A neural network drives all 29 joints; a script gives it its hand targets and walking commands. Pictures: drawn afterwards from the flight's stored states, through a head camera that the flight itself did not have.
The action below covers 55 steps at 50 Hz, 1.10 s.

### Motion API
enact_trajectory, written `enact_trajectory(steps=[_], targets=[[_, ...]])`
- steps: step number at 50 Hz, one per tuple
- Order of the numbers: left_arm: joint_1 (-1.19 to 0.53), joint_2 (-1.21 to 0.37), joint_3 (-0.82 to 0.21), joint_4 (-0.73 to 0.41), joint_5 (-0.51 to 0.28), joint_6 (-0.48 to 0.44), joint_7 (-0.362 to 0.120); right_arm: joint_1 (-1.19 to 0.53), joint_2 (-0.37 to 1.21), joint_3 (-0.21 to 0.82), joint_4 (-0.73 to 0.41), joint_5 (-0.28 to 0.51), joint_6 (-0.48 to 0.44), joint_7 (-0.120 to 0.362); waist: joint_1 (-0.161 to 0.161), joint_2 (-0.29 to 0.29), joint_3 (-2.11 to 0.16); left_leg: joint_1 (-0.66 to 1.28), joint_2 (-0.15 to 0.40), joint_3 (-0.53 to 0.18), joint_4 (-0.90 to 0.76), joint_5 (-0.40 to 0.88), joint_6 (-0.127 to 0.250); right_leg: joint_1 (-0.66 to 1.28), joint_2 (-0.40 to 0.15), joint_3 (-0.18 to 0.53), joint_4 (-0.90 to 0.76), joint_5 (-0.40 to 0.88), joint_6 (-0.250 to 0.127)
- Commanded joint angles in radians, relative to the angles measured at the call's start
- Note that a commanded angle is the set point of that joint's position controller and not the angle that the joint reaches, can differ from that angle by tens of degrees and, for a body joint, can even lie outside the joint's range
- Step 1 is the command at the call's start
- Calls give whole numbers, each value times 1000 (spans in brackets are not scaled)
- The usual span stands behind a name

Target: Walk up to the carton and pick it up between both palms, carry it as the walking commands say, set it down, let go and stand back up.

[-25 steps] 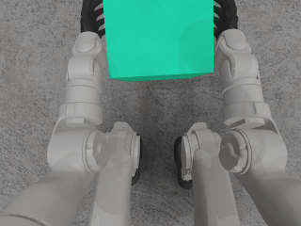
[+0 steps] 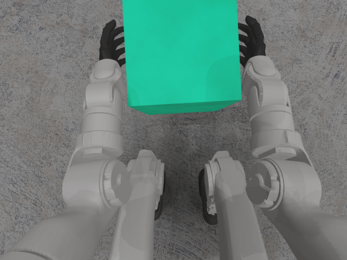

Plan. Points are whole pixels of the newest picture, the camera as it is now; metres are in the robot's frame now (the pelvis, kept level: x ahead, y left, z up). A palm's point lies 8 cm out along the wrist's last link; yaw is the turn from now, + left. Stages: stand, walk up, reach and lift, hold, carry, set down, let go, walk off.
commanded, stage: reach and lift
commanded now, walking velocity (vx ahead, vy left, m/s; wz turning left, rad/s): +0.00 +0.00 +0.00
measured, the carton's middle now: (180, 64) +0.52 +0.01 -0.14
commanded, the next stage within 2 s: none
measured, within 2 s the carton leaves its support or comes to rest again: neither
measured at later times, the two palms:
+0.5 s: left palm (95, 56) +0.48 +0.16 +0.00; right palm (269, 51) +0.49 -0.13 +0.00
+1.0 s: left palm (74, 47) +0.46 +0.16 +0.07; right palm (296, 41) +0.47 -0.13 +0.08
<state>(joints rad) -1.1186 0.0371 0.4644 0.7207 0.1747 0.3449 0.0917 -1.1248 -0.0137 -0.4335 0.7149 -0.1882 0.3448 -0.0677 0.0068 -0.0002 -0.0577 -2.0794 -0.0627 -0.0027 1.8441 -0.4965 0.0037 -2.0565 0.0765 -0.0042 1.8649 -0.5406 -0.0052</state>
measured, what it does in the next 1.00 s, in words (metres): rises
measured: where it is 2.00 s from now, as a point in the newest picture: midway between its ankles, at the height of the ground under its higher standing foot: (182, 203)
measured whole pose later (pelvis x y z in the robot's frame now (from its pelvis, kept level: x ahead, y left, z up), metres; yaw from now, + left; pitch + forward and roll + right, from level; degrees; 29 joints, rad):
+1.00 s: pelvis +0.03 +0.00 +0.12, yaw +0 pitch +35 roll +0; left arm -0.84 -0.07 0.47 0.66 0.23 0.33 0.07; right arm -0.84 0.08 -0.44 0.67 -0.23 0.32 -0.04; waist 0.01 0.00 -0.16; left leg -1.60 -0.07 -0.02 1.46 -0.46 0.01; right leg -1.58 0.08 0.02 1.48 -0.50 -0.01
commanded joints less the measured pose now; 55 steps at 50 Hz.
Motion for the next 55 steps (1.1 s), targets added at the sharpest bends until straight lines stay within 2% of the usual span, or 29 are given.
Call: enact_trajectory(steps=[1,10,25,55], targets=[[-651,-1059,-519,-1,-138,-10,-252,-644,1035,495,8,130,-10,227,7,6,-1080,641,-105,39,-172,211,-15,540,100,-22,-203,214,5],[-600,-1097,-550,-18,-143,0,-252,-595,1068,516,-7,131,-3,228,4,9,-1096,718,-107,29,-228,243,-20,601,102,-17,-260,242,6],[-492,-1121,-520,5,-104,-7,-252,-492,1095,493,20,99,-12,226,6,5,-1025,797,-110,15,-341,234,-21,696,102,3,-374,237,8],[-275,-1171,-540,-8,-62,-34,-249,-283,1146,516,-1,67,-43,229,4,5,-899,1065,-103,-29,-591,266,-18,961,91,45,-626,277,7]])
